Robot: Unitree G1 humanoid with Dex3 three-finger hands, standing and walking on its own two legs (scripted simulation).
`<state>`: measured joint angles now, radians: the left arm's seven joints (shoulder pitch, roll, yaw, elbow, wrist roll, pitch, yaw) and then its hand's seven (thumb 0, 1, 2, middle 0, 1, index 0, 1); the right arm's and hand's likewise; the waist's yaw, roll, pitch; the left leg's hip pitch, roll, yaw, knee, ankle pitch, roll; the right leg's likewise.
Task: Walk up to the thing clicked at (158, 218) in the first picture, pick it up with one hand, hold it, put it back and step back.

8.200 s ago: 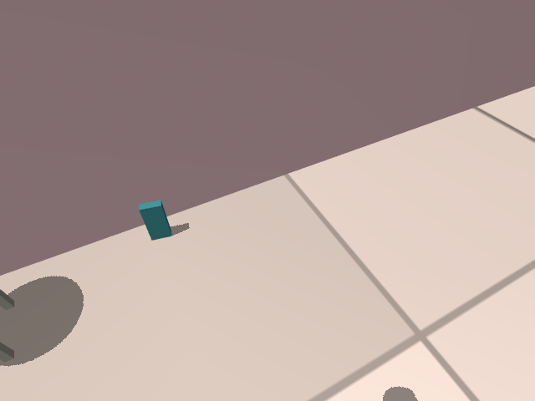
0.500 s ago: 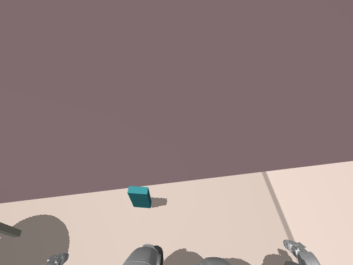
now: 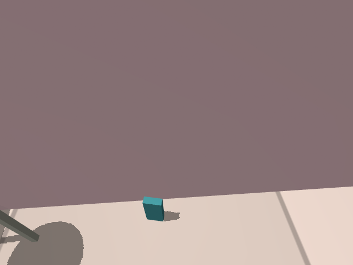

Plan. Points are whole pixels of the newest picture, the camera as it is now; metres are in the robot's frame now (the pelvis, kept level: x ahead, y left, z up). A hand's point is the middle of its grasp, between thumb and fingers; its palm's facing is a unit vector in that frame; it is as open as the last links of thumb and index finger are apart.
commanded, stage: walk up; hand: left
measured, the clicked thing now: (154, 209) +0.51 +0.17 -0.65
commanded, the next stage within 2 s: none
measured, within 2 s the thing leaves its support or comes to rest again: neither
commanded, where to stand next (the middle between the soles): +0.14 -0.03 m, yaw -2 degrees
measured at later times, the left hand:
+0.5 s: hand out of the picture +0.16 +0.23 -0.14, palm faces -0.08 -0.91 -0.40, open 7.4 cm
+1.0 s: hand out of the picture +0.01 +0.26 -0.15, palm faces -0.11 -0.91 -0.40, open 7.4 cm
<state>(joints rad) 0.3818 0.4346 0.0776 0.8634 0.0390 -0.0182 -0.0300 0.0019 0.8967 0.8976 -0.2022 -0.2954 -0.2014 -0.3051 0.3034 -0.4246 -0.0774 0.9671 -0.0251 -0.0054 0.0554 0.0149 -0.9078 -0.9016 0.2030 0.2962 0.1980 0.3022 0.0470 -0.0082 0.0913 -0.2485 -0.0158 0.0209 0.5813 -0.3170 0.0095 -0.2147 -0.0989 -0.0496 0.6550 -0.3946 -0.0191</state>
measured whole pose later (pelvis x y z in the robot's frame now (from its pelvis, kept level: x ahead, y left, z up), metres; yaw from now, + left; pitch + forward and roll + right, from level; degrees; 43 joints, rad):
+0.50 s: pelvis +0.01 -0.02 -0.01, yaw -1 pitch -4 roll +1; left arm 0.05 0.36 0.02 0.85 0.01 0.02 0.00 0.00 0.90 0.90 -0.20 -0.29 -0.20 -0.30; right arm 0.12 -0.40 -0.04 0.86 0.03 0.05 -0.03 0.01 -0.91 -0.90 0.20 0.30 0.20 0.30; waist -0.01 0.03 0.23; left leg -0.42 -0.06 -0.08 1.14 -0.57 0.02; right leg -0.45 -0.03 -0.01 0.65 -0.15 -0.02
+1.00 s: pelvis -0.02 -0.02 +0.00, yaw -3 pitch -2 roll -1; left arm 0.27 0.41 0.05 1.02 0.03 -0.01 -0.01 0.01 0.90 0.90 -0.20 -0.29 -0.20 -0.30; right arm 0.26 -0.41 -0.07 0.94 -0.04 0.00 0.04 0.01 -0.90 -0.90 0.21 0.30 0.20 0.30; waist -0.01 0.01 0.10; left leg -0.23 0.05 0.06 0.64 -0.38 0.03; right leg -0.23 0.03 0.00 0.59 -0.38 -0.02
